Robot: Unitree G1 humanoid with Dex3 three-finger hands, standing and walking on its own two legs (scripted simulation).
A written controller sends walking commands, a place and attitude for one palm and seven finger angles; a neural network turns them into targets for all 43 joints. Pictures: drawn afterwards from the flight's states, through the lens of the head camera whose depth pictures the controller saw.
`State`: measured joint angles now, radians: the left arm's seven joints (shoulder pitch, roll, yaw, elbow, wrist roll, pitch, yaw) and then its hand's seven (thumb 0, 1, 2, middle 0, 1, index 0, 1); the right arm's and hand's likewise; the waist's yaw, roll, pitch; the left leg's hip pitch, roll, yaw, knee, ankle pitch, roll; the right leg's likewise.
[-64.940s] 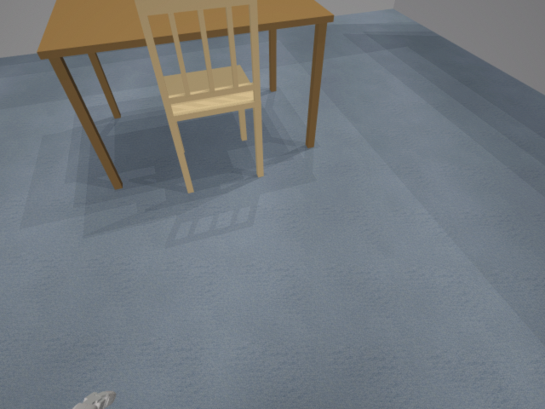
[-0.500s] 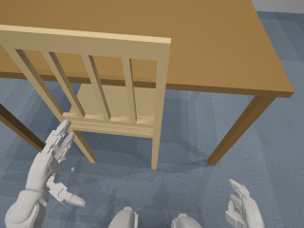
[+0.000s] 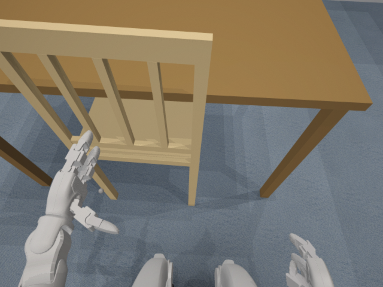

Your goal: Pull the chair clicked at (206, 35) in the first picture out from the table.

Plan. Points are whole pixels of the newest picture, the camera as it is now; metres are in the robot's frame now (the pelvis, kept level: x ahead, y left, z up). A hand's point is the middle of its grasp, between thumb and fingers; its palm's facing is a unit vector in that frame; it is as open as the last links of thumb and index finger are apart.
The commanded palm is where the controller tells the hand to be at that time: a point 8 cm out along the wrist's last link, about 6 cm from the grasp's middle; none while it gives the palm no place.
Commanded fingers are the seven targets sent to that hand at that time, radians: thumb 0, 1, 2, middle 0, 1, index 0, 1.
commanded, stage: aim the fingers beside a spindle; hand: left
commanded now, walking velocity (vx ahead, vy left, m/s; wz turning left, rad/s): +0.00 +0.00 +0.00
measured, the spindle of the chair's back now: (118, 108) +0.51 +0.19 +0.02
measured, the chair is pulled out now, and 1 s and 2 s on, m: -0.10 -0.10 -0.10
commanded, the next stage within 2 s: none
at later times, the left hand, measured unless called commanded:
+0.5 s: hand (116, 177) +0.33 +0.17 +0.01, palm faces -0.08 -1.00 -0.04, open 16.9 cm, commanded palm +0.32 +0.22 +0.01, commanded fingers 0.00 -0.50 0.30 -0.06 -0.08 -0.06 -0.08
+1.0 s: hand (122, 170) +0.35 +0.16 +0.00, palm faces -0.06 -1.00 -0.06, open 16.9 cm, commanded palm +0.34 +0.21 +0.01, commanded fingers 0.00 -0.50 0.30 -0.06 -0.08 -0.06 -0.08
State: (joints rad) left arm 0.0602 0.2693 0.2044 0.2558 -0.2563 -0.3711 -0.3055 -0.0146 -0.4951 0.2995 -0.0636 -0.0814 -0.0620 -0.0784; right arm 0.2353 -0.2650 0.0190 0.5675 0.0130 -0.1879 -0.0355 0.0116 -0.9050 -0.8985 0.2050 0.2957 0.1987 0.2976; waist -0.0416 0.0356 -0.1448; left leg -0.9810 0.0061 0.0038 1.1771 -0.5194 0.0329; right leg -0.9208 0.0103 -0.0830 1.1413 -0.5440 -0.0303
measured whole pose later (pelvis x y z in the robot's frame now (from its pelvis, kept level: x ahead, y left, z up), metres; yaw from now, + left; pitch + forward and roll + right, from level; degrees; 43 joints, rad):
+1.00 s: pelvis -0.01 +0.00 -0.02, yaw -1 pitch +22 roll -2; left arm -0.20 0.25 0.18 0.47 -0.19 -0.41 -0.21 -0.01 -0.49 0.30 -0.06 -0.08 -0.06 -0.08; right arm 0.25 -0.26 0.02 0.57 0.00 -0.06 0.00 0.01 -0.91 -0.90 0.20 0.30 0.20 0.30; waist -0.05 0.04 -0.16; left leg -1.11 0.01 0.02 1.26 -0.54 0.04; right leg -1.06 0.01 -0.07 1.23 -0.56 -0.03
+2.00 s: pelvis -0.01 +0.01 -0.02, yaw -1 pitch +22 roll -2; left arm -0.20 0.24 0.14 0.47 -0.19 -0.41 -0.22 -0.01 -0.50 0.30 -0.06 -0.08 -0.06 -0.08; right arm 0.24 -0.26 0.02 0.57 0.01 -0.06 0.00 0.01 -0.91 -0.90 0.20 0.30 0.20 0.30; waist -0.04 0.04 -0.17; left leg -1.11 0.01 0.01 1.27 -0.54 0.04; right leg -1.05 0.01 -0.08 1.23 -0.56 -0.02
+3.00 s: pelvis -0.01 +0.00 -0.02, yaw -1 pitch +22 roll -2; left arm -0.24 0.26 0.19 0.50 -0.18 -0.42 -0.21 -0.01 -0.50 0.30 -0.07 -0.08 -0.06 -0.08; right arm 0.22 -0.26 0.02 0.57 0.00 -0.07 0.00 0.01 -0.91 -0.90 0.20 0.30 0.20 0.30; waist -0.05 0.03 -0.16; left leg -1.13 0.01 0.01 1.29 -0.55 0.03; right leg -1.08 0.02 -0.08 1.26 -0.57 -0.04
